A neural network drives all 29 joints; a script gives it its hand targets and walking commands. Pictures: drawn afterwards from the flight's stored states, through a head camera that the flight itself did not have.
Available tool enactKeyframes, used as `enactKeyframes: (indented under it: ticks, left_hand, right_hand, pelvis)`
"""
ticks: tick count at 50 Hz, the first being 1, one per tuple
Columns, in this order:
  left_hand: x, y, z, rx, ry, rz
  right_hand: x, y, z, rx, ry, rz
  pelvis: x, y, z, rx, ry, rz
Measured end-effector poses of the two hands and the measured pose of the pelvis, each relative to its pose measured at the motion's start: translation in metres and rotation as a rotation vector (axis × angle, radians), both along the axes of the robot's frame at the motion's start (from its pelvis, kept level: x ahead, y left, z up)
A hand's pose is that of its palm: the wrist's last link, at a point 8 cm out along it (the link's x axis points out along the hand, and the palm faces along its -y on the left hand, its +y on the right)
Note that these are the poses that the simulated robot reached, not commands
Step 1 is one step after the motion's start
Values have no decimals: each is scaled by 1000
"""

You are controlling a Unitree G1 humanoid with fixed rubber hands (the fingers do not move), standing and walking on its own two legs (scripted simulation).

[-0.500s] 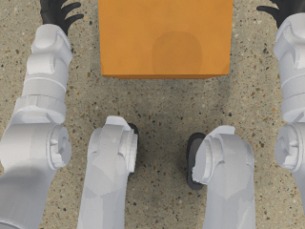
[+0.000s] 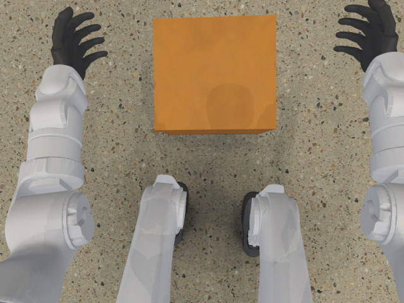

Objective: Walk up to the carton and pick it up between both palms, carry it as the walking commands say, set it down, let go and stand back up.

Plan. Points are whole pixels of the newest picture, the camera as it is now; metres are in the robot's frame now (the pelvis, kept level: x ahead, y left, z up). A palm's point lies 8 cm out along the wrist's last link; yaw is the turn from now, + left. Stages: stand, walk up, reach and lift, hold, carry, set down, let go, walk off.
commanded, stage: set down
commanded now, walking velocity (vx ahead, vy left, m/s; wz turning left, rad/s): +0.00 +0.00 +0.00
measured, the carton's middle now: (214, 85) +0.54 +0.03 -0.39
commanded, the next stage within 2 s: let go in 0.64 s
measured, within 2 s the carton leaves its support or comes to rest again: neither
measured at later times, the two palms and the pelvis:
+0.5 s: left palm out of the picture +0.48 +0.27 +0.06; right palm out of the picture +0.53 -0.23 +0.06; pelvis +0.03 +0.00 +0.14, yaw -1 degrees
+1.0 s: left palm out of the picture +0.39 +0.27 +0.12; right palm out of the picture +0.42 -0.23 +0.12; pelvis +0.07 +0.01 +0.22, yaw -1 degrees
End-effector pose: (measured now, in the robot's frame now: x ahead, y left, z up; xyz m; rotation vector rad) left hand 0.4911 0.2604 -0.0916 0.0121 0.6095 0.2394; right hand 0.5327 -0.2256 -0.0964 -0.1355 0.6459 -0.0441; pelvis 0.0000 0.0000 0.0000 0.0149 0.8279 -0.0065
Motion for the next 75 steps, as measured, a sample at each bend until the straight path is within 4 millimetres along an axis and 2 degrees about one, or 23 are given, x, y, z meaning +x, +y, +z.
enactKeyframes:
  ticks: [8,18,24,27,30,37,40,43,50,57,65,70,75]
  left_hand:
    - [-12,9,46,5,12,5]
    - [-12,8,110,-5,11,-2]
    - [-10,6,149,-9,-6,-12]
    - [-9,7,163,-11,6,-9]
    - [-12,7,168,-3,33,-17]
    - [-19,0,169,17,55,-56]
    - [-30,1,169,50,74,-97]
    - [-52,4,177,89,110,-146]
    - [-105,6,211,86,181,-199]
    - [-140,-3,249,74,169,-190]
    - [-190,-14,281,75,180,-183]
    - [-211,-22,295,74,174,-192]
    - [-223,-27,299,70,187,-196]
  right_hand:
    - [2,-1,53,2,-17,4]
    - [3,-3,121,10,-19,11]
    - [1,-2,155,17,-12,13]
    - [-1,1,167,6,6,20]
    - [-1,6,176,18,9,22]
    - [-13,14,175,-6,30,5]
    - [-28,14,176,-39,35,-1]
    - [-54,10,182,-74,52,-2]
    - [-114,-1,218,-78,102,-9]
    - [-150,3,255,-60,93,-8]
    - [-202,6,286,-56,89,-11]
    - [-237,-1,297,-62,120,-9]
    - [-258,-13,309,-78,128,-9]
  pelvis:
    - [7,-1,43,-4,8,3]
    - [18,0,101,-8,-9,0]
    - [26,2,134,-9,-30,-4]
    - [31,3,148,-8,-38,-5]
    - [35,4,157,-11,-45,-3]
    - [41,6,170,-22,-53,1]
    - [46,6,176,-26,-59,3]
    - [52,8,187,-30,-87,7]
    - [70,14,217,-25,-227,12]
    - [87,16,241,-24,-397,10]
    - [104,12,265,-20,-588,2]
    - [112,5,273,-16,-705,7]
    - [111,-1,277,-15,-807,3]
